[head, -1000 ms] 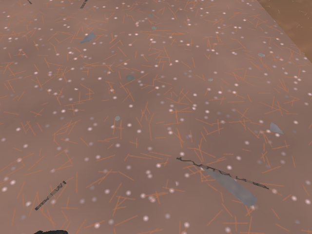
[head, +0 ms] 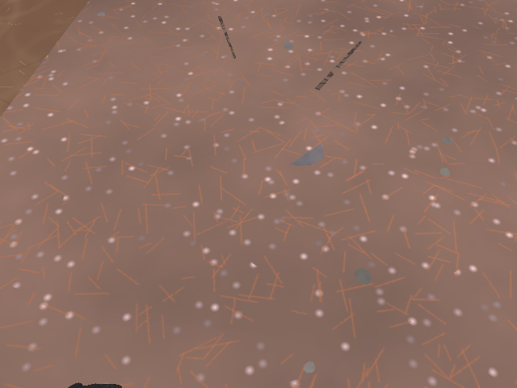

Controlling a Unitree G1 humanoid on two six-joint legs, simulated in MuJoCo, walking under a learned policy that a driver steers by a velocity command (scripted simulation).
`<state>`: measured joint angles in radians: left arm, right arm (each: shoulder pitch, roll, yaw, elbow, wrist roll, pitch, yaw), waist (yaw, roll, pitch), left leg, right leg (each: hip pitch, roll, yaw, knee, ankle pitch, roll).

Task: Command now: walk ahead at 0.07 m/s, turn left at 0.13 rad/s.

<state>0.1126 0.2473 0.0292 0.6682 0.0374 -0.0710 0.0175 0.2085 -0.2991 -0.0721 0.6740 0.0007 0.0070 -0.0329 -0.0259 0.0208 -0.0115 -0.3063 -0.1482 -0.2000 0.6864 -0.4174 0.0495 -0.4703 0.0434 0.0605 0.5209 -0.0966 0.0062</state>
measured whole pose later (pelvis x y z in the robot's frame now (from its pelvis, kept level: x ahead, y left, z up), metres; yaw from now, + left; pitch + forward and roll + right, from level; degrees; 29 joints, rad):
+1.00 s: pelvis +0.02 -0.04 +0.01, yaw -20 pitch +1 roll -1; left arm 0.11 0.19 0.02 0.67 0.02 0.01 0.01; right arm 0.23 -0.27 -0.06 0.76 0.01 0.04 -0.02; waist -0.03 0.04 0.01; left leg -0.39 0.07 -0.02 0.79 -0.40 -0.07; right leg -0.25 0.05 -0.04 0.48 -0.25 -0.06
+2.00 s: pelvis +0.06 -0.03 +0.02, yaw -5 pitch +2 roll +0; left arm 0.34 0.28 0.06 0.75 -0.04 -0.01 0.01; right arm 0.23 -0.25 -0.06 0.67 0.00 -0.08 0.00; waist 0.02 -0.03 -0.02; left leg -0.19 -0.02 0.01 0.43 -0.27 0.02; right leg -0.36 0.03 0.11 0.78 -0.44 -0.03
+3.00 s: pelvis +0.56 -0.19 -0.01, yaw -8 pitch +2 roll +0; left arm 0.31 0.30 0.05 0.82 0.01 -0.05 0.01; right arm 0.13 -0.28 -0.04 0.61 0.02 -0.07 0.05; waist 0.03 0.01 0.05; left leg -0.52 -0.05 0.05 0.62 -0.15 0.10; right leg -0.10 0.01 -0.09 0.90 -0.48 -0.02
